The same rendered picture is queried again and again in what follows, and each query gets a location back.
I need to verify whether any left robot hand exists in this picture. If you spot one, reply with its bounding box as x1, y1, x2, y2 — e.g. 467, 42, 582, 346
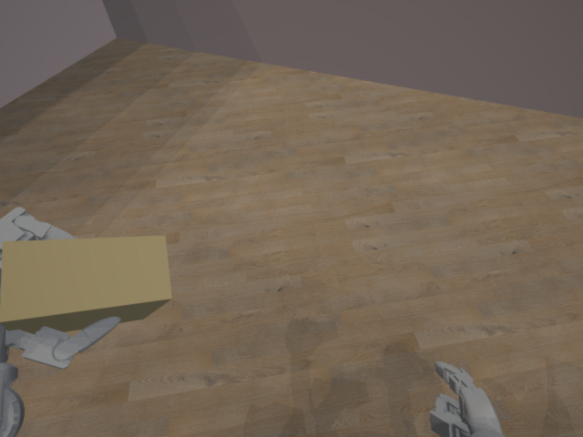
0, 207, 121, 370

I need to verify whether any right robot hand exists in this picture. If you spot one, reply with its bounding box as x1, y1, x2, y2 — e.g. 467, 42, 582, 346
430, 361, 503, 437

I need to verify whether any robot left forearm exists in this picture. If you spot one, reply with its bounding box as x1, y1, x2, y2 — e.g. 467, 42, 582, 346
0, 362, 25, 437

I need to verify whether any sponge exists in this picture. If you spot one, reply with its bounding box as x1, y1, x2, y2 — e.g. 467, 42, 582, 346
0, 236, 172, 334

